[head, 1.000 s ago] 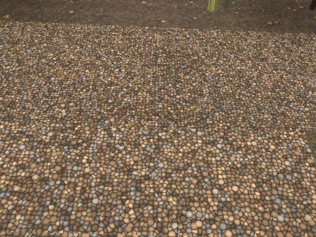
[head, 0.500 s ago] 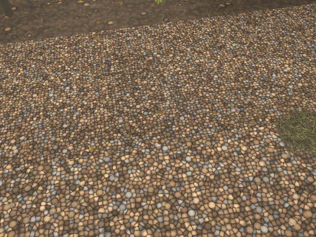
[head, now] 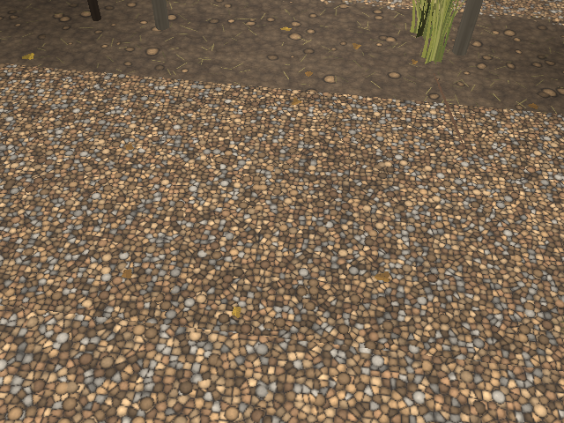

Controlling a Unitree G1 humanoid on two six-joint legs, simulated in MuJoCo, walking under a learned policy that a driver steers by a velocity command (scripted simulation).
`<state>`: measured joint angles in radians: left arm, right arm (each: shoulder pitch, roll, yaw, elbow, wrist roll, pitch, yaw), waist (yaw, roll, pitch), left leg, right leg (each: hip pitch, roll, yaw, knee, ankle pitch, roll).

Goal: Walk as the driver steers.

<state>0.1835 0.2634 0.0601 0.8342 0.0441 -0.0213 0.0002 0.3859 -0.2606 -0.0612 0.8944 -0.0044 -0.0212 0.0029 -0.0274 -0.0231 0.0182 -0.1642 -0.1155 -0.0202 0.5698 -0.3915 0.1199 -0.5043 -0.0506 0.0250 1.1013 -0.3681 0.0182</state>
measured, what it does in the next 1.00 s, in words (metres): goes down: right foot 0.18 m lower, then left foot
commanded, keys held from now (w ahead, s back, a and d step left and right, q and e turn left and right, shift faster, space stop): w+q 0.28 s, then w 0.52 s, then w+e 0.20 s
